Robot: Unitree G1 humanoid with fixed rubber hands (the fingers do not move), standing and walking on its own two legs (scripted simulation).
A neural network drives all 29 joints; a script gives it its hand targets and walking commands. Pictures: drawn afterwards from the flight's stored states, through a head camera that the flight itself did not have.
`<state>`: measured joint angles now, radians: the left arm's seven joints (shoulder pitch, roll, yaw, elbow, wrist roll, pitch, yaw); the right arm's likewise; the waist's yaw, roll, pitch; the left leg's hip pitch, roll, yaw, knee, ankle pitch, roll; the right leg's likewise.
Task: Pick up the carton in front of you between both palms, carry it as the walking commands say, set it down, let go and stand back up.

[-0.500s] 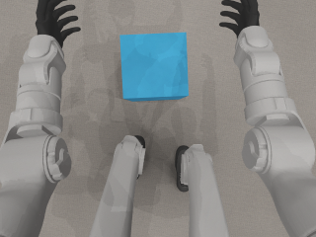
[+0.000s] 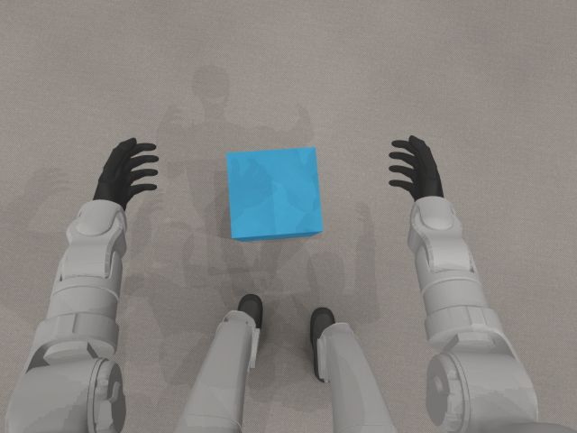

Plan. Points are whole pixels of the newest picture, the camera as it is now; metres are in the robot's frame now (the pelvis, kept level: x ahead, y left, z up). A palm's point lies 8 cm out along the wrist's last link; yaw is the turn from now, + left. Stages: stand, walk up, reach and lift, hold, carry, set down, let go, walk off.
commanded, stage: let go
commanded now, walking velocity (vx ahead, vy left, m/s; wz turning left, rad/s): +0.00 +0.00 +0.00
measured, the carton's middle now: (274, 199) +0.46 +0.05 -0.57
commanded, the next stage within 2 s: stand in 1.04 s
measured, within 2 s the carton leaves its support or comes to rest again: neither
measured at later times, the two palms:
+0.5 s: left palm (72, 338) +0.22 +0.23 +0.00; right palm (530, 326) +0.26 -0.23 -0.01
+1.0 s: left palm (69, 352) +0.21 +0.22 +0.01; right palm (561, 372) +0.22 -0.25 +0.01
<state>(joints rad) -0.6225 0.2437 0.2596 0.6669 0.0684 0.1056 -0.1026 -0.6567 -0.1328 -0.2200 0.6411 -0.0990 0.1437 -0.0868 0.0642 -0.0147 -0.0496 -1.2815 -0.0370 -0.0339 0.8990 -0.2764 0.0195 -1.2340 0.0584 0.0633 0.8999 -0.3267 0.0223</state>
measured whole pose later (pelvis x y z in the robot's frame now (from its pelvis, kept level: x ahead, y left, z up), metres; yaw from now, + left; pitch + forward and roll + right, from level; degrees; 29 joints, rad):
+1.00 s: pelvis +0.06 -0.02 +0.08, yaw +2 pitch -5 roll +0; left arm 0.22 0.22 0.04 0.39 0.03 0.20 -0.05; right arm 0.23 -0.21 -0.03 0.44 0.00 0.12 0.04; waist 0.00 -0.01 0.10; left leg -0.11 -0.03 -0.06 0.46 -0.27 0.00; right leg -0.06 0.04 0.04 0.47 -0.32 -0.02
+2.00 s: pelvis +0.06 +0.00 +0.08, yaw +1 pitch -2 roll +0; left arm 0.18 0.37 0.01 0.88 0.03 0.00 0.02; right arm 0.14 -0.36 -0.02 0.94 -0.03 -0.01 -0.02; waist 0.00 -0.02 0.01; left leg -0.14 -0.04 -0.02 0.41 -0.24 0.03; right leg -0.09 0.02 0.07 0.39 -0.27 0.01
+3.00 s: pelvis +0.04 +0.00 +0.08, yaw +1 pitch -2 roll +0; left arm 0.14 0.40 0.00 1.02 0.01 -0.01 0.01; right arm 0.11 -0.39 0.00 1.06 -0.01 -0.02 -0.01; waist 0.00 -0.02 0.03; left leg -0.12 -0.03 -0.03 0.35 -0.18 0.02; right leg -0.07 0.02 0.06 0.33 -0.21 0.00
